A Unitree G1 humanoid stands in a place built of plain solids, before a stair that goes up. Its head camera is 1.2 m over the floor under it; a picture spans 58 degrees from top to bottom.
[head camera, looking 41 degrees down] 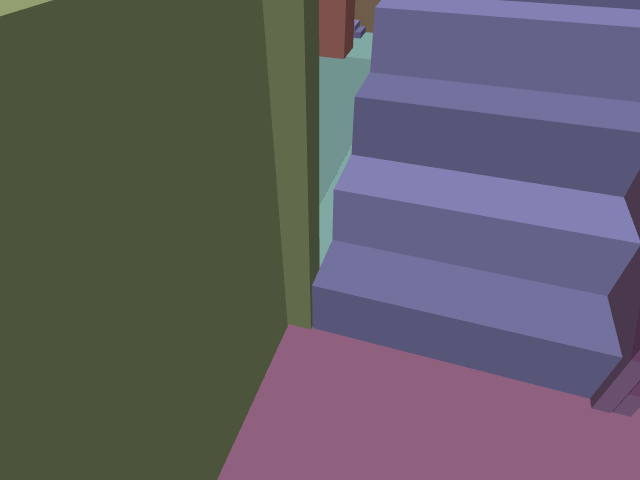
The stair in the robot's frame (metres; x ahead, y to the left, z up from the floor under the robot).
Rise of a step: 0.21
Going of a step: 0.23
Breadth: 0.87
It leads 17 degrees to the right of straight ahead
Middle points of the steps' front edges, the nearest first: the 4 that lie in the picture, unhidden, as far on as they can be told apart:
0.79 -0.39 0.21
1.01 -0.46 0.42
1.22 -0.52 0.64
1.44 -0.59 0.85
